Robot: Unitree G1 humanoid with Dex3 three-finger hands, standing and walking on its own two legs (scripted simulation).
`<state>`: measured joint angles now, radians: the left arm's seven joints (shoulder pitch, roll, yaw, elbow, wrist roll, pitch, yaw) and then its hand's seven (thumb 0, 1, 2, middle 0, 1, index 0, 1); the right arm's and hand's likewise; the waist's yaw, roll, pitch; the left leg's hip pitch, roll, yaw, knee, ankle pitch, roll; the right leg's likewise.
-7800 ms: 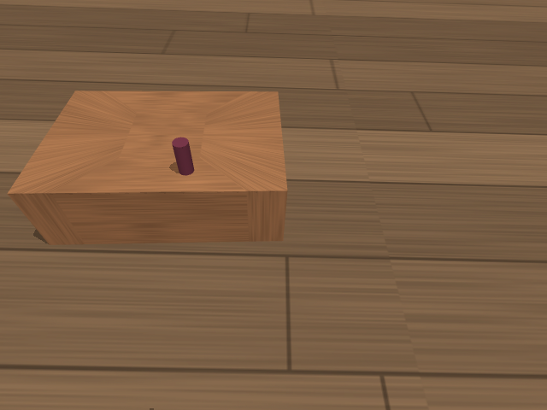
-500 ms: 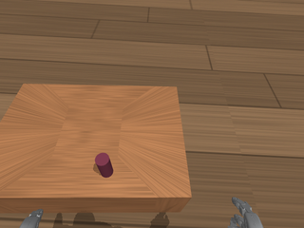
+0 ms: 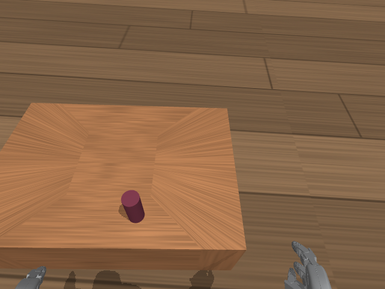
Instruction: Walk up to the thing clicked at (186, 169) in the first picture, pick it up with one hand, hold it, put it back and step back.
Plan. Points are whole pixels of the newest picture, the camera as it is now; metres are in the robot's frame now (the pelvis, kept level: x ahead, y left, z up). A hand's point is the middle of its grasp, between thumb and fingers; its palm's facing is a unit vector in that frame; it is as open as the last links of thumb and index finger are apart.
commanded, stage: go down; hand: left
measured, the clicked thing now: (133, 207) +0.45 +0.19 -0.32
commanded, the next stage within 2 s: none
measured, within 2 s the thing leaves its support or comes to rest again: neither
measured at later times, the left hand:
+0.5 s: hand out of the picture +0.13 +0.27 -0.09, palm faces +0.05 -0.94 -0.35, open 17.5 cm
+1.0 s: hand out of the picture +0.16 +0.29 -0.08, palm faces +0.11 -0.94 -0.33, open 17.6 cm
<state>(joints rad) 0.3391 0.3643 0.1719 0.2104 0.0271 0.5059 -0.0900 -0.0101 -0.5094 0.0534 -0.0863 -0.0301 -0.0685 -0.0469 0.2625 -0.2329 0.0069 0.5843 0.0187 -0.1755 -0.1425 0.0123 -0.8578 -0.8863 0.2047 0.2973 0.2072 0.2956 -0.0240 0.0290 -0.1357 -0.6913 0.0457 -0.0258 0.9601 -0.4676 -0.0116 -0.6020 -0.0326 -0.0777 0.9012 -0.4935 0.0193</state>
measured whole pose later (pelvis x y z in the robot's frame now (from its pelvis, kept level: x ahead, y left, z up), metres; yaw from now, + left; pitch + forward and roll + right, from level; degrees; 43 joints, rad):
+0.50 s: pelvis -0.01 +0.00 -0.01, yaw +0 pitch +12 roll -3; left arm 0.39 0.38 0.18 0.11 0.00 0.55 -0.08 -0.01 -0.56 0.03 -0.09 -0.01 -0.07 -0.03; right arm 0.27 -0.23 0.02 0.58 0.02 -0.24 -0.18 0.01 -0.86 -0.89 0.21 0.30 0.21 0.30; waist -0.03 0.04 -0.15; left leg -0.75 0.05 -0.04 1.02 -0.48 -0.01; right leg -0.65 -0.03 -0.09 0.95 -0.51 0.02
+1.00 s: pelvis -0.01 +0.00 -0.01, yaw +0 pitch +12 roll -3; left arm 0.26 0.42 0.25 0.24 -0.02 0.47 -0.12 -0.01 -0.59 0.05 -0.08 -0.01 -0.06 -0.04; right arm 0.27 -0.24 0.03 0.63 0.02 -0.28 -0.20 0.01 -0.88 -0.89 0.21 0.30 0.21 0.30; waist -0.03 0.03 -0.14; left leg -0.76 0.05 -0.05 1.03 -0.47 -0.01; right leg -0.66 -0.03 -0.09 0.96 -0.50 0.02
